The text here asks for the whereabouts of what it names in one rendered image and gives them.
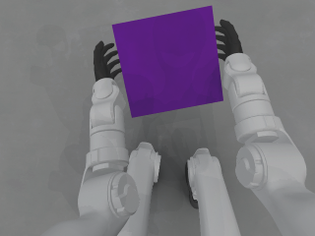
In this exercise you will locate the robot left hand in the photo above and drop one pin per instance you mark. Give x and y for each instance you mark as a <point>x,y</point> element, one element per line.
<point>101,69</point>

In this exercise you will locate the robot right foot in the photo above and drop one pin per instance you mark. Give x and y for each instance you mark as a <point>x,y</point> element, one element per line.
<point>194,203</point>

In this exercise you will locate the carton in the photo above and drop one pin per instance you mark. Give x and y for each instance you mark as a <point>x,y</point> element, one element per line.
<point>169,62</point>

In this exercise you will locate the right robot forearm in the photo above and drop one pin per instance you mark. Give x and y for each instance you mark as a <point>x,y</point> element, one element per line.
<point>250,104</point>

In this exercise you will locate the left robot forearm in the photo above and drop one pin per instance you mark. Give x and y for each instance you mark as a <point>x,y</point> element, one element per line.
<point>108,152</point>

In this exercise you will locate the robot right hand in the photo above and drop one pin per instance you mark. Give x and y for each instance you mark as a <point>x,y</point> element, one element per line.
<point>230,39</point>

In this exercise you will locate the robot right upper arm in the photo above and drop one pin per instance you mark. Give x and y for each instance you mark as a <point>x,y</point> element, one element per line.
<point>276,173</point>

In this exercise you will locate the left robot shin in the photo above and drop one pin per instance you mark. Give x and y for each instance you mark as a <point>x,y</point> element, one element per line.
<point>141,145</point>

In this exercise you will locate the robot left upper arm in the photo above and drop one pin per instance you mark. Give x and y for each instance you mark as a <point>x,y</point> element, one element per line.
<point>105,204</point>

